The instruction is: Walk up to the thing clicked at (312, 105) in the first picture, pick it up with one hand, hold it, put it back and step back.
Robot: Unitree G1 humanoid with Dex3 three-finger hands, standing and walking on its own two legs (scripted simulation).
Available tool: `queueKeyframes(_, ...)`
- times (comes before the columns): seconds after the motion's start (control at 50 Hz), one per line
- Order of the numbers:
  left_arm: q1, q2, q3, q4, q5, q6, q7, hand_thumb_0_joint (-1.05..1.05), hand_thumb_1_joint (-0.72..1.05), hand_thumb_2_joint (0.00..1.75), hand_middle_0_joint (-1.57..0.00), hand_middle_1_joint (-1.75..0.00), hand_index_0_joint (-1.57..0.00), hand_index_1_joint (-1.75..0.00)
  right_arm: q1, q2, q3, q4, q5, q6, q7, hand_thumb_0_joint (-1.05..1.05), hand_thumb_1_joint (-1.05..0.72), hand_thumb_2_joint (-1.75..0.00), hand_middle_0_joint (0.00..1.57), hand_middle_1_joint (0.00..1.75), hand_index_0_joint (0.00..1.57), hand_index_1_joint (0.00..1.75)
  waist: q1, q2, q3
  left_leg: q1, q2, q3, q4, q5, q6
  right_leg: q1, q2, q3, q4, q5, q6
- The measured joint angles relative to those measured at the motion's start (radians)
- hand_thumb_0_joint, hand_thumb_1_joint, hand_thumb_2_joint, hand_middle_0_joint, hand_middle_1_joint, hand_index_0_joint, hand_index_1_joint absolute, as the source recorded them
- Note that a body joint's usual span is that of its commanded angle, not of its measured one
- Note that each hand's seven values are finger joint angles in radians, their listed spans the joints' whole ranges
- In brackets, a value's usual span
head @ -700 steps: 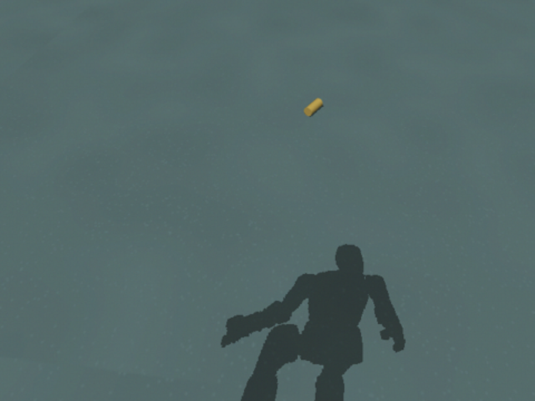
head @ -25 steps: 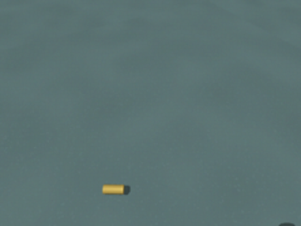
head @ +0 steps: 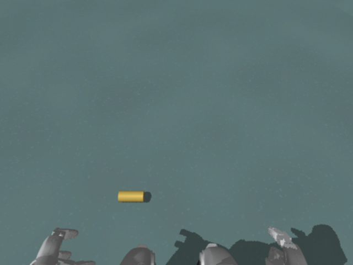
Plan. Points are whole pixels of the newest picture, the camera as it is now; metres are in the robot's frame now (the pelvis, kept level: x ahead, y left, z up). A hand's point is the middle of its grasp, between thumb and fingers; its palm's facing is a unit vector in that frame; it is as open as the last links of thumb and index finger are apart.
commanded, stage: rise first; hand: left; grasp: from above
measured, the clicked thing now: (131, 196) +0.44 +0.23 -0.70
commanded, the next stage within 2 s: none
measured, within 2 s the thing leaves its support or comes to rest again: neither
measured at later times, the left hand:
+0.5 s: hand (84, 250) +0.17 +0.27 -0.26, palm faces -0.35 -0.74 -0.58, open 14.2 cm
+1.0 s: hand (102, 217) +0.29 +0.29 -0.45, palm faces -0.50 -0.25 -0.83, open 13.9 cm
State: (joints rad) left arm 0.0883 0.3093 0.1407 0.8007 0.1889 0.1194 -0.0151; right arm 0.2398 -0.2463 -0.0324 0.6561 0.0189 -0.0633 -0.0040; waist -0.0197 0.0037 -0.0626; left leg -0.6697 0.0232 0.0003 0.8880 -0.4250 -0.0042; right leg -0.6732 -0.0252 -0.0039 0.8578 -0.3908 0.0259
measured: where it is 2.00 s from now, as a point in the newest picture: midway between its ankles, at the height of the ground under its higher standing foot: outside the picture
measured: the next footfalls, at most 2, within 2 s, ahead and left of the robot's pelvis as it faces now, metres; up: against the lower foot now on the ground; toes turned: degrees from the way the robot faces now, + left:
none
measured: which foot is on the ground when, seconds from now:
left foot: down 0.00-1.00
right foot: down 0.00-1.00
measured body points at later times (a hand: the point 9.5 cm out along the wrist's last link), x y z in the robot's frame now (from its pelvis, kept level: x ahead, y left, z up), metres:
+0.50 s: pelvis -0.01 +0.00 -0.12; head +0.13 +0.02 +0.31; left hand +0.18 +0.31 -0.23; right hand +0.19 -0.25 -0.21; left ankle +0.01 +0.12 -0.69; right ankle +0.02 -0.14 -0.69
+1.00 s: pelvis -0.09 +0.00 -0.31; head +0.13 +0.02 +0.08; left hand +0.31 +0.30 -0.40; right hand +0.03 -0.28 -0.45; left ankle +0.00 +0.12 -0.69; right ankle +0.01 -0.14 -0.69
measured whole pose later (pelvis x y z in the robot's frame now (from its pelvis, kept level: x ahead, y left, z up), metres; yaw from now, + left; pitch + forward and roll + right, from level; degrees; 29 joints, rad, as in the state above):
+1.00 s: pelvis -0.09 +0.00 -0.31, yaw -2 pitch +33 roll -4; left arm -0.57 0.61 0.12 0.98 0.94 -0.25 0.11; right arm 0.12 -0.28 -0.05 0.72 -0.03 -0.10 0.06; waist -0.06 0.01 -0.10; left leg -2.05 0.01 -0.08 2.14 -0.67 -0.02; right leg -2.03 -0.02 -0.03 2.08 -0.63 0.02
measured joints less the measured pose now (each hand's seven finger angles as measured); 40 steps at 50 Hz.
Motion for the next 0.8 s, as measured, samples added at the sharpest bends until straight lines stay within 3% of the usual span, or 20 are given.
queueKeyframes(0.1, 0.067, -0.003, 0.005, -0.146, 0.041, 0.000, 0.006, 0.00, -0.44, 0.98, -0.11, -1.03, -0.10, -1.03, -0.027, 0.002, -0.007, -0.039, -0.007, -0.031, -0.010, 0.00, -0.92, -0.91, 0.20, 0.30, 0.21, 0.30, 0.010, -0.010, -0.015, -0.121, -0.001, -0.007, 0.135, -0.059, 0.001, -0.118, -0.001, -0.003, 0.131, -0.059, 0.002)
queueKeyframes(0.22, 0.138, -0.001, -0.013, -0.279, 0.074, 0.036, 0.013, 0.00, -0.53, 1.00, -0.10, -1.05, -0.09, -1.05, -0.060, 0.010, -0.005, -0.069, -0.011, -0.052, -0.015, 0.01, -0.92, -0.91, 0.20, 0.30, 0.21, 0.30, 0.010, -0.008, -0.030, -0.206, 0.000, -0.018, 0.227, -0.103, 0.002, -0.195, -0.001, -0.011, 0.214, -0.100, 0.003)
queueKeyframes(0.36, 0.116, 0.025, -0.022, -0.284, 0.141, 0.030, 0.022, 0.00, -0.56, 0.99, -0.09, -1.05, -0.09, -1.05, -0.079, 0.006, 0.006, -0.106, -0.021, -0.086, -0.008, 0.00, -0.92, -0.91, 0.20, 0.30, 0.21, 0.30, 0.001, -0.007, -0.070, -0.361, -0.003, -0.028, 0.359, -0.151, 0.003, -0.346, -0.004, -0.016, 0.343, -0.149, 0.003)
queueKeyframes(0.46, 0.045, 0.058, -0.028, -0.257, 0.228, -0.032, 0.027, 0.00, -0.55, 0.98, -0.10, -1.04, -0.09, -1.05, -0.104, -0.014, -0.002, -0.113, -0.026, -0.108, 0.011, 0.00, -0.92, -0.91, 0.20, 0.30, 0.21, 0.30, -0.007, -0.008, -0.104, -0.554, -0.008, -0.032, 0.529, -0.205, 0.001, -0.541, -0.009, -0.013, 0.519, -0.207, 0.004)
queueKeyframes(0.6, -0.127, 0.106, -0.016, -0.177, 0.390, -0.149, 0.064, 0.00, -0.56, 0.98, -0.11, -1.05, -0.10, -1.05, -0.150, -0.037, -0.018, -0.076, -0.019, -0.105, 0.033, 0.00, -0.92, -0.91, 0.20, 0.30, 0.21, 0.30, -0.007, -0.006, -0.128, -0.844, -0.011, -0.036, 0.782, -0.265, -0.003, -0.835, -0.009, -0.005, 0.777, -0.268, 0.003)
queueKeyframes(0.8, -0.423, 0.201, -0.016, -0.012, 0.581, -0.257, 0.094, 0.00, -0.55, 0.98, -0.13, -1.05, -0.13, -1.05, -0.172, -0.046, -0.033, 0.006, -0.027, -0.074, 0.055, 0.00, -0.95, -0.91, 0.20, 0.30, 0.21, 0.30, 0.002, 0.011, -0.089, -1.179, -0.014, -0.057, 1.059, -0.269, -0.012, -1.168, -0.003, -0.009, 1.050, -0.269, -0.005)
